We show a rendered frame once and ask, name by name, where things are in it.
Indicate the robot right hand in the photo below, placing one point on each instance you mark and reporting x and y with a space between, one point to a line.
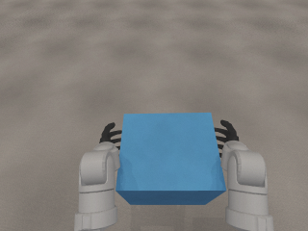
230 133

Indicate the robot left forearm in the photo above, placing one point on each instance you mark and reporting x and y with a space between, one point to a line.
97 173

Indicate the robot left hand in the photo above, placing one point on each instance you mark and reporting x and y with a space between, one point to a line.
106 134

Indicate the carton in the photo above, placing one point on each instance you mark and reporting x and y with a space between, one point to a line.
169 159

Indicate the robot right forearm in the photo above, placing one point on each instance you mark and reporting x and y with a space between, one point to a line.
247 183

